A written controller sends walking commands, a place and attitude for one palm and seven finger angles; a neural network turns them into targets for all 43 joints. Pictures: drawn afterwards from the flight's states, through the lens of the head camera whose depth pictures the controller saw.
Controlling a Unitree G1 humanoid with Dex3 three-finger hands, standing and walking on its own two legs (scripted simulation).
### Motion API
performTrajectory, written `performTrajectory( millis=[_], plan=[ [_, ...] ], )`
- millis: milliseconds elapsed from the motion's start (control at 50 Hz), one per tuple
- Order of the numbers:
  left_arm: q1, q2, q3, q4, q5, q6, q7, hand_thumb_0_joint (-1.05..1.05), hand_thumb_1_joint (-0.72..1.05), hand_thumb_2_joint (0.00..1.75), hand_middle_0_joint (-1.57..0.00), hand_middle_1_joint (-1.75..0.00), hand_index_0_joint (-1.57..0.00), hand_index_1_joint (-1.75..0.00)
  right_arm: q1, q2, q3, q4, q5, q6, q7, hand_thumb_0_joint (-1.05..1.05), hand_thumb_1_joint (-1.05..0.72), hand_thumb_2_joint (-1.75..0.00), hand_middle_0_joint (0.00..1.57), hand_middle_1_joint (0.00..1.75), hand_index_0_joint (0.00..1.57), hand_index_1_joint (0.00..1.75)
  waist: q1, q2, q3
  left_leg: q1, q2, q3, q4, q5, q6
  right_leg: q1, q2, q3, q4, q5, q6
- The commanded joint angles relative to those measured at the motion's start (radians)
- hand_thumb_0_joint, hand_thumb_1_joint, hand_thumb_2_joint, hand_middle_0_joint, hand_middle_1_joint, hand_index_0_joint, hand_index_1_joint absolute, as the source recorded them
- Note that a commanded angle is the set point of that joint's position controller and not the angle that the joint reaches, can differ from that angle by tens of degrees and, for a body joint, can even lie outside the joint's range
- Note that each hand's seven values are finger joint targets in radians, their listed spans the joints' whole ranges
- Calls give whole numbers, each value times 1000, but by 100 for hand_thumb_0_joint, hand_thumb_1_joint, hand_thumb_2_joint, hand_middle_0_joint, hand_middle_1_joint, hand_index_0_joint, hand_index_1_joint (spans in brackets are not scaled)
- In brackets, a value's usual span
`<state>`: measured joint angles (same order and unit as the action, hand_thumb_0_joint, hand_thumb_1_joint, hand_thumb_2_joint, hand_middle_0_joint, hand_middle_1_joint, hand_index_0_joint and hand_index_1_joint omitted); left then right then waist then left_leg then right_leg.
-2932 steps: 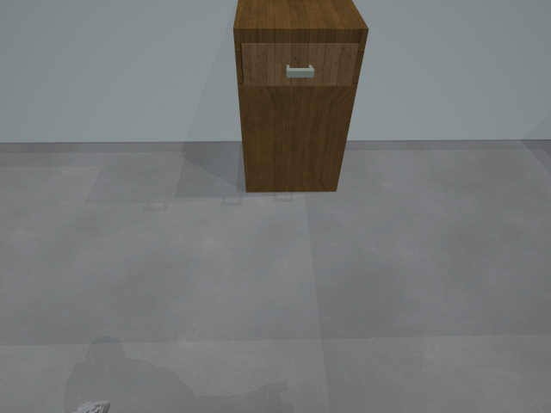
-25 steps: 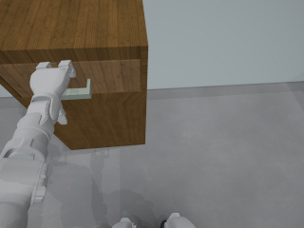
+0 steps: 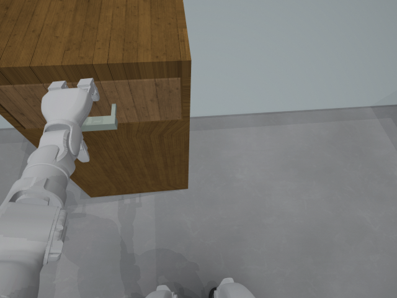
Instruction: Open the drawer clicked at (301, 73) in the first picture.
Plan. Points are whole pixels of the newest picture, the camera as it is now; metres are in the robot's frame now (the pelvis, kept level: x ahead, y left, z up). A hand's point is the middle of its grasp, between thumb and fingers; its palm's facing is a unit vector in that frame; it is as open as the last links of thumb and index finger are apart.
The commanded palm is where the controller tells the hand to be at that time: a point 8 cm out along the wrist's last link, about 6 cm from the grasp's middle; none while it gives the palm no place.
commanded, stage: re-aim the fingers above the handle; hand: left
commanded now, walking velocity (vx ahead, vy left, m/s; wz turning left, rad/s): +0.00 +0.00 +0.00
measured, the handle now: (96, 116) +0.55 +0.23 -0.05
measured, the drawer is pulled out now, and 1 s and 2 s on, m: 0.00 0.00 0.00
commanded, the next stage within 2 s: lower the fingers behind the handle in 0.40 s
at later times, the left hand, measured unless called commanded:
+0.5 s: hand (75, 124) +0.48 +0.25 +0.01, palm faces -0.08 -0.03 -1.00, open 13.8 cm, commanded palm +0.47 +0.23 +0.07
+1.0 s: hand (81, 132) +0.48 +0.25 -0.02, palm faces -0.08 -0.04 -1.00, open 13.8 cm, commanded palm +0.47 +0.23 +0.03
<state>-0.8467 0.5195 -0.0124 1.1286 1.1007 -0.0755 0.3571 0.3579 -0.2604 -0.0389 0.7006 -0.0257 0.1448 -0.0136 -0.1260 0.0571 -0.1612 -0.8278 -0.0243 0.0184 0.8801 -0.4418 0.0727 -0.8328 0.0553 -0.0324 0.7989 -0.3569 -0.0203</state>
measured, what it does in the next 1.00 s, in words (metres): stands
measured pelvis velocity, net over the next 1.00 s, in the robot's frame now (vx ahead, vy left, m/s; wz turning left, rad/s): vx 0.00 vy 0.00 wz -0.01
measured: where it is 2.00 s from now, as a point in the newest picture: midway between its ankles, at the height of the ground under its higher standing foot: outside the picture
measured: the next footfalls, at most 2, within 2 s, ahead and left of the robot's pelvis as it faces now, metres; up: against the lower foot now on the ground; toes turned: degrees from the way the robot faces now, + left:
none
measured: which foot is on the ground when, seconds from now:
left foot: down 0.00-1.00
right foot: down 0.00-1.00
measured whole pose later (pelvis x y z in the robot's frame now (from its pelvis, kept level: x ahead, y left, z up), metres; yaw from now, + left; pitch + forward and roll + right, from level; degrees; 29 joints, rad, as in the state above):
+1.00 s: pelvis +0.00 +0.00 -0.01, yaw -1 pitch +25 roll -3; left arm -0.81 0.55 0.03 1.13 1.11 -0.10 0.39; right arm 0.36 -0.26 -0.04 0.72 -0.04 0.14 -0.01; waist -0.13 0.06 -0.18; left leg -0.92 -0.01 0.02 0.96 -0.48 0.07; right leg -0.93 0.06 -0.03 0.87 -0.39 -0.02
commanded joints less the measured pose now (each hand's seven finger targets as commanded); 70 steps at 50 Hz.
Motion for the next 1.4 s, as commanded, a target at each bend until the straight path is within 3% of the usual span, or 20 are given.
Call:
performTrajectory(
  millis=[0, 40, 80, 160, 220, 260, 300, 320, 400, 500, 540, 580, 660, 720, 760, 860, 1080, 1180, 1280, 1380],
  plan=[
    [-412, 258, 60, -199, -7, 0, 31, 0, -50, 30, -30, -120, -30, -120, 164, -178, -58, -48, -3, -15, -12, 0, -90, -90, 20, 30, 20, 30, -10, 67, -448, 366, 26, -67, -65, 570, -44, 180, 21, 8, -48, 332, -21],
    [-427, 250, 50, -194, -14, -5, 24, 0, -50, 30, -30, -120, -30, -120, 163, -177, -56, -47, -1, -14, -14, 0, -90, -90, 20, 30, 20, 30, -20, 49, -423, 341, 24, -65, -70, 540, -40, 188, 21, 10, -55, 326, -21],
    [-390, 292, 79, -186, -9, -8, 21, 0, -50, 30, -30, -120, -30, -120, 163, -181, -53, -48, 0, -13, -18, 0, -90, -90, 20, 30, 20, 30, -5, 41, -429, 323, 19, -59, -71, 530, -36, 208, 19, 16, -52, 339, -20],
    [-385, 276, 78, -228, -13, -31, 24, 0, -50, 30, -30, -120, -30, -120, 166, -176, -60, -47, -4, -16, -17, 0, -90, -90, 20, 30, 20, 30, 0, 63, -462, 354, 23, -59, -65, 575, -39, 211, 19, 16, -49, 360, -19],
    [-352, 289, 87, -210, -15, -28, 27, 0, -50, 30, -30, -120, -30, -120, 158, -178, -57, -46, -2, -13, -16, 0, -90, -90, 20, 30, 20, 30, 4, 41, -426, 316, 18, -49, -71, 531, -34, 226, 19, 21, -58, 355, -19],
    [-391, 280, 69, -217, -12, -30, 30, 0, -50, 30, -30, -120, -30, -120, 161, -177, -57, -43, 0, -13, -18, 0, -90, -90, 20, 30, 20, 30, -13, 34, -416, 300, 16, -50, -74, 517, -31, 227, 16, 24, -60, 362, -18],
    [-362, 298, 87, -212, -13, -27, 32, 0, -50, 30, -30, -120, -30, -120, 156, -179, -57, -43, 0, -13, -17, 0, -90, -90, 20, 30, 20, 30, 2, 45, -421, 304, 13, -44, -76, 505, -31, 234, 17, 26, -62, 353, -19],
    [-382, 283, 72, -215, -15, -28, 33, 0, -50, 30, -30, -120, -30, -120, 155, -177, -58, -45, 1, -14, -20, 0, -90, -90, 20, 30, 20, 30, -13, 24, -421, 295, 12, -42, -75, 483, -26, 239, 16, 28, -68, 349, -16],
    [-388, 311, 85, -205, -15, -37, 27, 0, -50, 30, -30, -120, -30, -120, 157, -179, -55, -40, 1, -18, -24, 0, -90, -90, 20, 30, 20, 30, -9, 42, -416, 287, 8, -41, -76, 475, -26, 240, 14, 30, -65, 349, -17],
    [-403, 247, 40, -181, -16, -42, 24, 0, -50, 30, -30, -120, -30, -120, 165, -175, -60, -34, 0, -25, -23, 0, -90, -90, 20, 30, 20, 30, -33, 52, -402, 320, 14, -52, -60, 491, -31, 174, 19, 20, -64, 321, -17],
    [-385, 291, 73, -161, -20, -41, 20, 0, -50, 30, -30, -120, -30, -120, 164, -182, -54, -33, -1, -21, -24, 0, -90, -90, 20, 30, 20, 30, -19, 40, -418, 292, 11, -51, -57, 494, -31, 194, 16, 22, -51, 336, -19],
    [-399, 238, 25, -146, -8, -36, 21, 0, -50, 30, -30, -120, -30, -120, 166, -175, -54, -37, 1, -22, -23, 0, -90, -90, 20, 30, 20, 30, -34, 51, -383, 282, 12, -54, -51, 484, -32, 155, 18, 16, -47, 321, -19],
    [-423, 300, 82, -196, -2, -57, 32, 0, -50, 30, -30, -120, -30, -120, 175, -181, -58, -33, -9, -25, -22, 0, -90, -90, 20, 30, 20, 30, -24, 75, -471, 316, 19, -65, -20, 554, -38, 144, 19, 18, -13, 349, -19],
    [-368, 300, 99, -181, 1, -51, 49, 0, -50, 30, -30, -120, -30, -120, 168, -182, -57, -34, -17, -21, -17, 0, -90, -90, 20, 30, 20, 30, -6, 72, -478, 300, 20, -63, -4, 580, -42, 141, 22, 15, 5, 359, -20],
    [-386, 275, 81, -187, 2, -46, 63, 0, -50, 30, -30, -120, -30, -120, 168, -180, -58, -32, -18, -21, -12, 0, -90, -90, 20, 30, 20, 30, -18, 82, -473, 299, 24, -65, 3, 589, -44, 120, 22, 10, 10, 357, -18],
    [-377, 323, 118, -191, 4, -28, 80, 0, -50, 30, -30, -120, -30, -120, 168, -187, -56, -24, -20, -17, -9, 0, -90, -90, 20, 30, 20, 30, -9, 67, -498, 275, 24, -64, 13, 586, -42, 142, 22, 15, 26, 377, -16],
    [-403, 243, 56, -171, 9, -50, 79, 0, -50, 30, -30, -120, -30, -120, 171, -180, -60, -7, -20, -34, -13, 0, -90, -90, 20, 30, 20, 30, -37, 89, -467, 268, 30, -88, 42, 509, -48, 21, 22, 3, 47, 273, -19],
    [-431, 238, 48, -143, 21, -35, 92, 0, -50, 30, -30, -120, -30, -120, 176, -182, -58, -1, -24, -39, -10, 0, -90, -90, 20, 30, 20, 30, -46, 108, -467, 259, 36, -104, 66, 522, -60, -39, 22, -8, 76, 250, -21],
    [-435, 175, -5, -81, 16, 6, 81, 0, -50, 30, -30, -120, -30, -120, 178, -179, -54, -6, -20, -38, -6, 0, -90, -90, 20, 30, 20, 30, -67, 89, -440, 230, 36, -105, 76, 476, -56, -68, 23, -14, 80, 219, -20],
    [-424, 193, 3, -63, 10, 16, 50, 0, -50, 30, -30, -120, -30, -120, 182, -183, -47, -9, -19, -41, -11, 0, -90, -90, 20, 30, 20, 30, -66, 77, -437, 195, 36, -105, 88, 443, -48, -75, 21, -14, 94, 209, -20]
  ],
)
